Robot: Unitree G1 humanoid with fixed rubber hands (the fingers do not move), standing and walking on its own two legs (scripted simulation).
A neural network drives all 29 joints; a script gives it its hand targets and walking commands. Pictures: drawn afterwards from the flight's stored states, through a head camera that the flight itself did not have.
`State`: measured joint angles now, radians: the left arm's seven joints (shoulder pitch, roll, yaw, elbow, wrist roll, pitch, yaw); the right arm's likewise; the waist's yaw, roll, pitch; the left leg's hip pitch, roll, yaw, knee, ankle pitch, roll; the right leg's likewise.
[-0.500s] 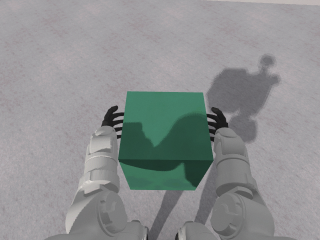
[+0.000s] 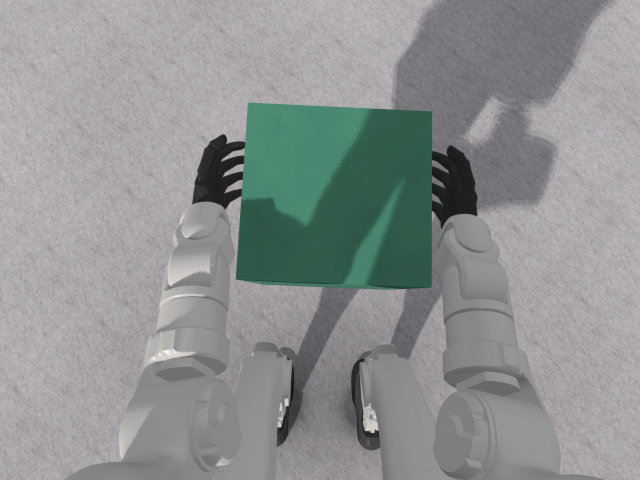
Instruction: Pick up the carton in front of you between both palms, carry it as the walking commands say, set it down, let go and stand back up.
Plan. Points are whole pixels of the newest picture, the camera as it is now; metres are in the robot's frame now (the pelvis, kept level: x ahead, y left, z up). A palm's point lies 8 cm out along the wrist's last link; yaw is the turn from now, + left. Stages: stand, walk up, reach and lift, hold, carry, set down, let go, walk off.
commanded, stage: set down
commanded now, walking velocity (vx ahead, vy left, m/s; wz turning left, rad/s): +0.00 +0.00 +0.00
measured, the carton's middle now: (331, 215) +0.43 +0.00 -0.15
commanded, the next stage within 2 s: none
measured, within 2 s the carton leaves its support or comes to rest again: rests again in 1.38 s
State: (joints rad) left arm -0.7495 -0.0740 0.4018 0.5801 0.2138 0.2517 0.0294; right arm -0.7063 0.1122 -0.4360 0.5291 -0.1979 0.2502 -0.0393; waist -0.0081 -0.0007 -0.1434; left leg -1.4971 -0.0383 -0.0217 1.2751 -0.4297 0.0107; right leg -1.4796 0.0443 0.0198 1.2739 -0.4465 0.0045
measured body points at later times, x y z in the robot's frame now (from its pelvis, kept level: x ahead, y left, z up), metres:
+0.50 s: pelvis -0.03 +0.00 -0.13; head +0.27 +0.01 +0.20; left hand +0.48 +0.15 -0.24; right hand +0.47 -0.15 -0.24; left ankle +0.06 +0.11 -0.60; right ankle +0.06 -0.12 -0.60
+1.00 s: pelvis -0.04 +0.00 -0.23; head +0.34 +0.01 +0.02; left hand +0.53 +0.15 -0.40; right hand +0.51 -0.15 -0.40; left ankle +0.06 +0.11 -0.60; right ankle +0.06 -0.12 -0.60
